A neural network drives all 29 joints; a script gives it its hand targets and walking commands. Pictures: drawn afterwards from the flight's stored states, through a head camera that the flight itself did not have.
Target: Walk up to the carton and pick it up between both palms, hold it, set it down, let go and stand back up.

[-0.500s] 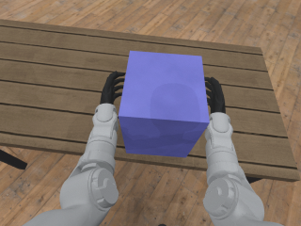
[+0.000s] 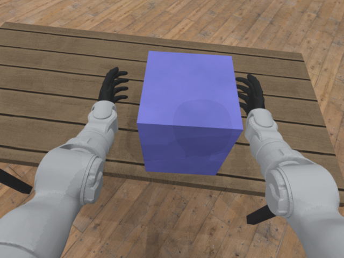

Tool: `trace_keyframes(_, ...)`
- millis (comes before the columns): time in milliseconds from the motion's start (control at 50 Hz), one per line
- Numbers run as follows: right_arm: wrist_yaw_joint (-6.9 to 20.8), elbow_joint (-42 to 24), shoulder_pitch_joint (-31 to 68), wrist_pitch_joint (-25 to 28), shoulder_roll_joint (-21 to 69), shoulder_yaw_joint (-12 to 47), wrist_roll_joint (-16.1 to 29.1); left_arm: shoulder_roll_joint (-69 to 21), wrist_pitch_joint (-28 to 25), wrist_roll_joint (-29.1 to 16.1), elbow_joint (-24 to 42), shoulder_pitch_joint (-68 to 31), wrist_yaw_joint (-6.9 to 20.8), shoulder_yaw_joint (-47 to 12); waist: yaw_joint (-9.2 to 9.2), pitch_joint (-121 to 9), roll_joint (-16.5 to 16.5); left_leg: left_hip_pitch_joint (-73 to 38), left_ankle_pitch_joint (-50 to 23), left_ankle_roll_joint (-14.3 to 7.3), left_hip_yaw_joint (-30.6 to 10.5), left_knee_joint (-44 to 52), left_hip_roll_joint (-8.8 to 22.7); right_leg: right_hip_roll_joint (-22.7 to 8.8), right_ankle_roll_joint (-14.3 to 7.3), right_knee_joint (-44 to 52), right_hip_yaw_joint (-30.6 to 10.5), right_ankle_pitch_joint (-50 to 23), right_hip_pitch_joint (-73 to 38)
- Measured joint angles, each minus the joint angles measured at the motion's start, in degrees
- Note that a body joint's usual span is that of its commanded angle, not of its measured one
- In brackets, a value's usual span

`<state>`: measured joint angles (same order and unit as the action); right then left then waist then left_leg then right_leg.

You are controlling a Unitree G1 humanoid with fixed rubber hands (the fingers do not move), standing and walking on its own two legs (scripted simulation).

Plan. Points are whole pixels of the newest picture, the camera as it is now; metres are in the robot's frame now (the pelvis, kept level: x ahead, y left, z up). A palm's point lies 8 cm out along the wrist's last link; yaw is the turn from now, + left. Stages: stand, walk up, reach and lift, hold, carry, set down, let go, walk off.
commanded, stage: set down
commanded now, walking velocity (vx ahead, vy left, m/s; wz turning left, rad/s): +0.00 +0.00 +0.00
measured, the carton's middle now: (185, 118) +0.46 -0.01 +0.00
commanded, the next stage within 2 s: none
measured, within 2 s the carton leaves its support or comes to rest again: neither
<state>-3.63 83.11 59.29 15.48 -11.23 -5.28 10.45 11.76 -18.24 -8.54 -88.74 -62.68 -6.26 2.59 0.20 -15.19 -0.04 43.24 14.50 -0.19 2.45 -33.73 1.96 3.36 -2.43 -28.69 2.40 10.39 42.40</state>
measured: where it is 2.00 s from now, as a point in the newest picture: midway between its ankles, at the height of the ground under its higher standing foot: outside the picture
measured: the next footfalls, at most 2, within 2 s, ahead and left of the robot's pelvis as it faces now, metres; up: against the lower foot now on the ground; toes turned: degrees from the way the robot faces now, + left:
none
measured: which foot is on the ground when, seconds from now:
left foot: down 0.00-1.00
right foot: down 0.00-1.00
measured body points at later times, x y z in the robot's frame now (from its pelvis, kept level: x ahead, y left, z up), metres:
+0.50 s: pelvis -0.03 -0.02 -0.01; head +0.06 +0.00 +0.44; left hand +0.47 +0.18 +0.12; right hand +0.47 -0.20 +0.12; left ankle -0.01 +0.11 -0.72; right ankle +0.01 -0.09 -0.72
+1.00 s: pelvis -0.02 -0.02 +0.01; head +0.03 +0.00 +0.46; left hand +0.48 +0.19 +0.21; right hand +0.48 -0.20 +0.21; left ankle -0.01 +0.11 -0.72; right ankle +0.01 -0.09 -0.72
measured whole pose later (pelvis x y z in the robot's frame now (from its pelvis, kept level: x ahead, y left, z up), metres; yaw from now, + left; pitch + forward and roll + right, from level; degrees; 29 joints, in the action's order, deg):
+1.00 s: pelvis -0.02 -0.02 +0.01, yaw +3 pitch +17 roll +0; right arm -5.6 71.4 71.2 -10.8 -18.0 2.8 22.8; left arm 22.3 8.4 -18.2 -76.1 -73.9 -3.6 -4.1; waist 3.5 -12.5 2.0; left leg 32.2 9.1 1.0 0.7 -24.6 1.2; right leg 2.9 -3.9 -23.0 4.1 7.5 32.3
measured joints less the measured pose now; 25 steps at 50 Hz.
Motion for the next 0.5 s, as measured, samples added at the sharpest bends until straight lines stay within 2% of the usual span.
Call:
trace_keyframes(80,1.1,0.9,1.1,-0.4,-2.2,2.4,3.8,1.8,-0.5,-4.8,-1.1,-0.7,1.0,-4.4,0.35,-1.3,0.2,2.8,0.0,0.1,-0.8,-1.4,-0.2,-0.2,-0.2,-1.9,0.8,0.5,2.8)
trace_keyframes(200,2.4,-1.2,1.6,-1.6,-4.7,5.5,8.4,3.8,0.7,-8.2,1.8,-1.0,2.4,-7.4,0.94,-2.5,1.0,5.8,-0.3,0.4,-1.2,-2.7,-0.3,-0.4,-0.6,-4.2,1.4,0.9,6.1)
trace_keyframes(340,3.2,-3.7,3.3,-4.9,-5.8,7.6,11.3,4.8,4.1,-9.4,4.1,-3.4,2.8,-8.5,1.54,-2.9,1.9,7.0,-1.4,0.8,-1.2,-2.4,-0.4,-0.6,-1.1,-5.1,1.5,0.5,7.9)
trace_keyframes(500,1.4,-6.1,6.2,-9.7,-5.5,8.8,11.7,5.9,8.7,-8.9,4.4,-7.6,3.1,-7.0,1.85,-1.7,2.6,3.7,-3.3,0.9,-0.8,0.9,-0.7,-0.8,-1.3,-3.4,1.0,-0.7,5.4)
